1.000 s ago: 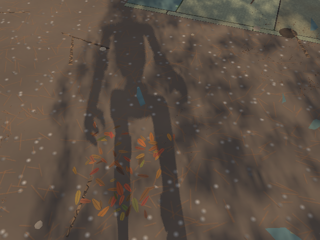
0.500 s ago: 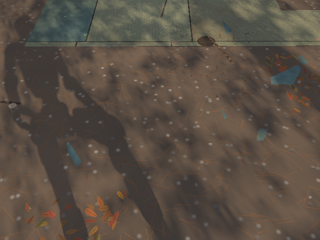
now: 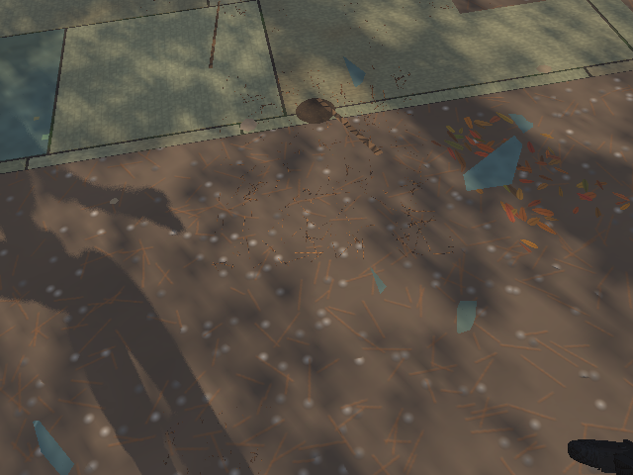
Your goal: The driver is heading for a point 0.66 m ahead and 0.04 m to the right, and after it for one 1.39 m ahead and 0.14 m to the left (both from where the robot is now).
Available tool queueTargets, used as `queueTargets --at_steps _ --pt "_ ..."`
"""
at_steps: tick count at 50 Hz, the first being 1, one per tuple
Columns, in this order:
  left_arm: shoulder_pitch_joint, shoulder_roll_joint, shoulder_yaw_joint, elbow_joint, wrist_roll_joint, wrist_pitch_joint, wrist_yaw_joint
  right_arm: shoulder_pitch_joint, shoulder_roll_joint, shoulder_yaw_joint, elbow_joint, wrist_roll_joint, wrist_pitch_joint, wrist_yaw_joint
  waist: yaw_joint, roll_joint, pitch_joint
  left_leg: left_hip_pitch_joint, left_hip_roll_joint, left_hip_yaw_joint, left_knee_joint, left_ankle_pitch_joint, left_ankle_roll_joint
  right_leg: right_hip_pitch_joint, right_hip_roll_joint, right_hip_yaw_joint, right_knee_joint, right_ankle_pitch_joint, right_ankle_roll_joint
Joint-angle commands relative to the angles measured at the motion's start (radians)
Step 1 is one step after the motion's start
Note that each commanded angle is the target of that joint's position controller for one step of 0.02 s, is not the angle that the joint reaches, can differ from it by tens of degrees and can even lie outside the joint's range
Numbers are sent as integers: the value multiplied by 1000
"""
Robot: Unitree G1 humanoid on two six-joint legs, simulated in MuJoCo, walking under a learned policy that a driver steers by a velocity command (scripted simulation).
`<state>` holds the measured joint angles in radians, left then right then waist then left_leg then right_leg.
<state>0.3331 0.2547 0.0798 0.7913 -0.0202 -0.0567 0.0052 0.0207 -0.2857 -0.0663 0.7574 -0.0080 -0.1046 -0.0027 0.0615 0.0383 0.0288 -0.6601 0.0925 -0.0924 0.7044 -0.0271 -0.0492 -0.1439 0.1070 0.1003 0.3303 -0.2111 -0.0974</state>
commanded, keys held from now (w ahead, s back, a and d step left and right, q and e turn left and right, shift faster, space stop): w+e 0.44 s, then w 0.26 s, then w+q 0.30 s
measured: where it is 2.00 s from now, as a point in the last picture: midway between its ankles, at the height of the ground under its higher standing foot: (425, 250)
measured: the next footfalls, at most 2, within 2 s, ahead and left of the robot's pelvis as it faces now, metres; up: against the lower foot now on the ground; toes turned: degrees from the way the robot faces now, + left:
left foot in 0.18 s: +0.29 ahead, +0.14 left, +0.00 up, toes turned -9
right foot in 0.68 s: +0.47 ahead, -0.20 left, +0.00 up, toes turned -23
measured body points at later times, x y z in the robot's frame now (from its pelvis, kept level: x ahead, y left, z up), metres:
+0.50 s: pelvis +0.27 +0.03 +0.00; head +0.30 +0.02 +0.45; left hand +0.53 +0.23 -0.09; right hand +0.22 -0.25 -0.13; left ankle +0.25 +0.15 -0.75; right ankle +0.34 -0.16 -0.68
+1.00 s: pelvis +0.51 -0.12 +0.00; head +0.52 -0.13 +0.45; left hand +0.65 +0.13 -0.11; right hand +0.56 -0.42 -0.12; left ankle +0.69 +0.02 -0.67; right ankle +0.44 -0.18 -0.75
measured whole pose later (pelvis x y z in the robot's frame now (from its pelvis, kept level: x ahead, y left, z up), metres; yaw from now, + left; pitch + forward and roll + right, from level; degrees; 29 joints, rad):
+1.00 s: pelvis +0.51 -0.12 +0.00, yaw -16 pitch +1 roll -2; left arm 0.33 0.25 0.07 0.79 0.02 -0.10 -0.01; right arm 0.18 -0.30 -0.07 0.82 0.03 -0.05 0.01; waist 0.04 0.06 0.01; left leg -0.72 0.11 -0.09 0.93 -0.03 -0.02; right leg -0.05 0.05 -0.14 0.24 -0.21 -0.06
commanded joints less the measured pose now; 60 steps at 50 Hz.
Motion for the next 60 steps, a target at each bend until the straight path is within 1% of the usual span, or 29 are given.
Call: queueTargets --at_steps 1,5,7,8,9,10,11,12,13,14,15,18,25,30,32,34,35,36,37,38,39,40,41,44,47,52,56,59,60 --pt "16 176 44 -56 -5 -8 10 -106 -48 -4 -88 12 -15 11 12 -122 -15 138 -75 54 -142 139 -2 -97 -202 163 -89 169 -121" --pt "45 168 44 -49 -8 5 17 -119 -94 -17 -112 18 -34 27 5 -143 -21 156 -89 20 -229 37 29 25 -250 277 23 142 -104" --pt "20 166 43 -60 -5 12 21 -33 -115 -29 -94 18 -45 27 -46 -176 -45 266 -99 38 -266 -26 62 41 -244 308 99 208 -84" --pt "4 139 33 -73 -1 12 18 71 -144 -44 -71 9 -50 21 -98 -168 -109 430 -80 35 -284 -14 94 9 -193 281 210 270 -54" --pt "-10 87 12 -98 14 8 13 229 -198 -59 -57 -9 -51 13 -168 -84 -249 695 77 -108 -251 -50 160 -118 -133 206 476 168 -16" --pt "137 22 -7 -123 -15 -1 13 333 -269 -78 -22 -19 -37 15 -111 259 -390 1044 310 -564 -328 -248 323 -485 7 80 807 -324 55" --pt "144 122 5 -102 -27 -2 15 321 -179 -58 -31 6 -30 20 -123 219 -346 1029 338 -691 -385 -461 317 -624 -71 102 957 -374 66" --pt "41 185 22 -110 -22 3 14 275 -113 -40 -46 11 -22 16 -148 111 -208 905 294 -533 -403 -463 270 -663 -110 88 997 -281 72" --pt "-18 182 23 -123 -11 8 15 222 -97 -31 -53 2 -13 14 -132 36 -127 771 253 -397 -418 -347 242 -634 -146 50 983 -206 79" --pt "-56 169 25 -137 1 9 12 190 -78 -25 -45 -3 -8 13 -114 25 -65 663 214 -303 -443 -240 234 -611 -174 45 934 -158 80" --pt "-51 150 27 -142 -3 13 6 177 -68 -19 -40 -10 -9 11 -88 51 -47 596 185 -227 -468 -177 222 -564 -202 42 901 -130 77" --pt "-57 95 17 -162 -12 31 -2 180 -85 -28 -19 2 -20 12 -73 65 -25 533 170 -92 -534 -80 240 -548 -229 9 823 -94 84" --pt "-215 53 -8 -210 0 17 -27 227 -143 -42 24 10 -8 7 -116 16 2 569 144 135 -559 82 227 -525 -214 -46 467 192 87" --pt "-338 66 -12 -260 -3 7 -49 305 -190 -51 71 39 18 12 -136 29 50 675 197 156 -529 126 215 -485 -173 -106 289 114 47" --pt "-297 99 3 -259 5 6 -52 299 -213 -54 83 48 30 7 -87 56 13 718 206 178 -426 381 196 -382 -130 -144 240 34 11" --pt "-27 185 51 -177 10 9 -40 299 -187 -37 87 42 38 -2 56 39 -154 588 136 259 -89 529 138 53 -73 -167 180 126 -41" --pt "130 279 77 -151 17 17 -20 309 -115 -9 49 8 30 -2 99 -117 -291 281 65 287 267 159 81 396 -292 145 203 140 -127" --pt "118 323 70 -154 16 11 -21 396 -36 23 45 10 7 10 20 -287 -423 17 -88 129 542 -578 52 552 -503 602 61 20 -265" --pt "105 228 44 -158 18 1 -27 305 -135 -5 47 50 -5 19 69 -164 -367 -81 -48 10 630 -561 64 496 -492 558 18 -11 -229" --pt "55 196 32 -148 18 -7 -28 234 -148 -9 21 68 -10 22 53 -155 -219 -125 -11 25 613 -476 76 361 -456 381 5 69 -187" --pt "-10 165 22 -144 16 -12 -29 214 -135 -7 24 52 -9 16 13 -104 -154 -93 30 30 549 -389 77 231 -412 272 -16 125 -156" --pt "-60 132 13 -145 20 -18 -32 219 -134 -13 30 38 1 14 -21 -119 -104 -47 53 25 500 -328 70 126 -379 191 -53 170 -139" --pt "-91 112 9 -144 27 -26 -32 258 -123 -15 44 39 17 16 -54 -137 -93 17 69 10 484 -278 65 55 -361 137 -96 172 -130" --pt "-111 116 15 -115 33 -56 -27 272 -80 -11 52 41 53 10 -83 -114 -46 24 61 -8 437 -184 41 -24 -355 23 -181 227 -133" --pt "-84 121 19 -81 41 -62 -11 207 -69 -12 31 35 56 8 -68 -94 -4 -57 40 -38 307 -38 27 11 -343 -78 -202 279 -111" --pt "-51 152 25 -46 31 -55 5 63 -30 7 -20 26 45 38 -12 -76 48 -34 14 52 33 150 47 66 -337 -211 -221 294 -69" --pt "3 175 36 -8 13 -25 11 -26 -29 13 -85 26 44 65 17 -72 74 -93 -5 107 -62 42 88 227 -385 -250 -147 414 -54" --pt "-23 215 45 -12 7 1 25 25 -68 -6 -109 29 49 77 -39 -125 0 43 -85 193 -70 -114 144 284 -391 -289 28 863 -19" --pt "-34 228 47 -16 6 10 30 113 -100 -24 -96 32 52 75 -91 -139 -56 160 -127 216 -68 -156 169 275 -381 -301 160 998 -4"
Over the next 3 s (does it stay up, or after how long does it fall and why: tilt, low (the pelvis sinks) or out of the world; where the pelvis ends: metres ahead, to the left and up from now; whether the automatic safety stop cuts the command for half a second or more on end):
stays up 1.05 -0.10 -0.01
